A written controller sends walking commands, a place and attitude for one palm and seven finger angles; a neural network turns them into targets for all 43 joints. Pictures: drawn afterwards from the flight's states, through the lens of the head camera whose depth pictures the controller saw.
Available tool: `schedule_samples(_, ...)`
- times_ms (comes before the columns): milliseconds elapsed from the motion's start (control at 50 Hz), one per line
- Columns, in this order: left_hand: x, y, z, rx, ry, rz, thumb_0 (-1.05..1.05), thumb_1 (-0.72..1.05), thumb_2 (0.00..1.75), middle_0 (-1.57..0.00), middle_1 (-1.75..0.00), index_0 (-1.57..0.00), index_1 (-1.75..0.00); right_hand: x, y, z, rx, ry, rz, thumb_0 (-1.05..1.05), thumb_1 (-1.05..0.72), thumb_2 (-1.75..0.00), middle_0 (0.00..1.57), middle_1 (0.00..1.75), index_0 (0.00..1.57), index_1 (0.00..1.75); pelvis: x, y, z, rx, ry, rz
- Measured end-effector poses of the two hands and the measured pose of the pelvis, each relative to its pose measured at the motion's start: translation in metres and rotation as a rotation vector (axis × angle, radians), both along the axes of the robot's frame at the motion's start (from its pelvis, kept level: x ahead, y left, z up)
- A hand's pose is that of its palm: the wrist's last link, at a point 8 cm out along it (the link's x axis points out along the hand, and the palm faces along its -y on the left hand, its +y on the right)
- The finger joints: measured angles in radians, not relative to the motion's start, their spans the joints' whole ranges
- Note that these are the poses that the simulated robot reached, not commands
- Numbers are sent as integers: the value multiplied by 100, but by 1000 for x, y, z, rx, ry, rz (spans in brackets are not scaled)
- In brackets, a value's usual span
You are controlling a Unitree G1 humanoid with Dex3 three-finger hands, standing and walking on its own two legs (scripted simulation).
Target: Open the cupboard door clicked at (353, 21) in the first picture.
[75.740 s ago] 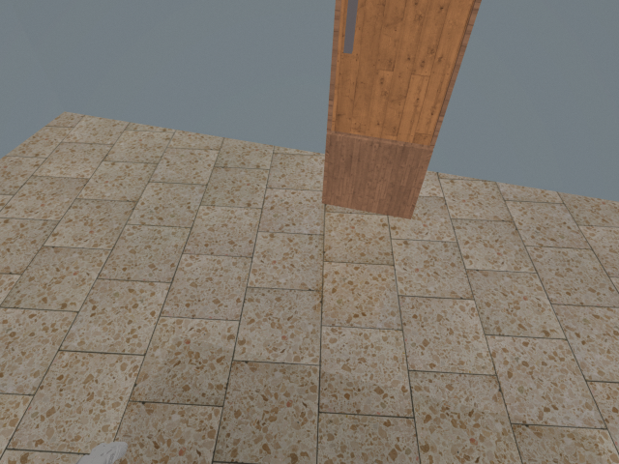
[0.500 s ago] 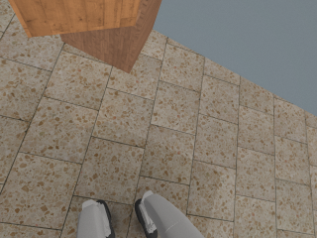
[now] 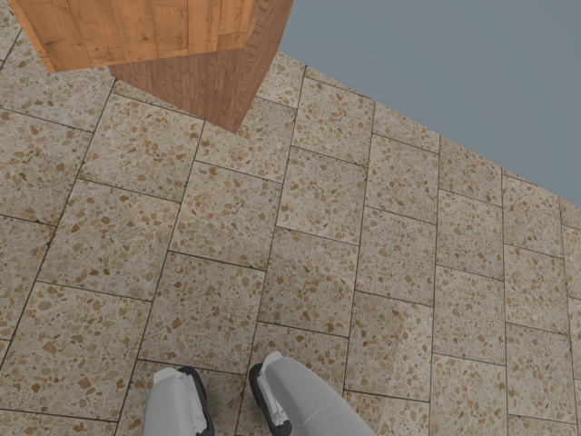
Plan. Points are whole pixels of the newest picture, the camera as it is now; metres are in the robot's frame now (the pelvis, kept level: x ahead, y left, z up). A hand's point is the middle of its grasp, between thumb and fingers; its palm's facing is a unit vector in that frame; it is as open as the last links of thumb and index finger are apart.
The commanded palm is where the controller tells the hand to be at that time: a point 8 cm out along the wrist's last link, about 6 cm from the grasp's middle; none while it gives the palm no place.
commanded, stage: move the hooked fingers beside the handle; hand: left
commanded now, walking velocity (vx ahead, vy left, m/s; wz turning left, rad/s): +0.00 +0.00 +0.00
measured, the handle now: out of the picture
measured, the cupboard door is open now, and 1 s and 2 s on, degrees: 42 42 42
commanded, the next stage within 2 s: none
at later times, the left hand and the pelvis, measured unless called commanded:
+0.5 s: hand out of the picture +0.66 +0.19 +0.15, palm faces +0.09 -1.00 +0.00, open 14.0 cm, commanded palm +0.69 +0.17 +0.14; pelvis +0.00 +0.01 +0.00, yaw +0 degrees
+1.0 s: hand out of the picture +0.65 +0.20 +0.15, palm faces +0.08 -1.00 +0.01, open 14.0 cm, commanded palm +0.70 +0.18 +0.14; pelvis -0.02 +0.02 +0.00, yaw -1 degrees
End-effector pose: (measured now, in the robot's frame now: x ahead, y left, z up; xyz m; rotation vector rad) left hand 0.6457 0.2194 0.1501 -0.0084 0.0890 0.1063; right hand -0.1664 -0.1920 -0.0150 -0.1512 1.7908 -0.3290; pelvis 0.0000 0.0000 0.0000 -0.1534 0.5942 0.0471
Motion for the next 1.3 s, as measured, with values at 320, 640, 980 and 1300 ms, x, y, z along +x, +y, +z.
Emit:
schedule_samples(320, -3, 16, 6, -3, -10, -18, -1, -50, 30, -30, -120, -30, -120, 4, 1, 5, -14, 6, 18, 0, -91, -90, 20, 30, 20, 30, 1, 6, 4, -9, -8, 11)
schedule_samples(640, -14, 21, 5, -10, -14, -21, -1, -50, 30, -30, -120, -30, -120, -9, 8, 0, -22, -14, 13, 0, -91, -90, 20, 30, 20, 30, -10, 12, 0, -15, -18, 3)
schedule_samples(980, -23, 32, 2, -8, -3, -26, -1, -50, 30, -30, -120, -30, -120, -15, 16, -1, -41, -32, 19, 0, -91, -90, 20, 30, 20, 30, -17, 20, -1, -22, -22, 2)
schedule_samples(1300, -22, 24, -9, -10, 4, -31, -1, -50, 30, -30, -120, -30, -120, -11, 16, -3, -56, -50, 39, 0, -91, -90, 20, 30, 20, 30, -18, 26, -3, -23, -15, 2)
